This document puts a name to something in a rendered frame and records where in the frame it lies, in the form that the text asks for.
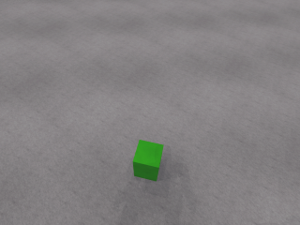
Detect carton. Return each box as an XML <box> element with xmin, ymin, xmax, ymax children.
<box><xmin>132</xmin><ymin>140</ymin><xmax>164</xmax><ymax>181</ymax></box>

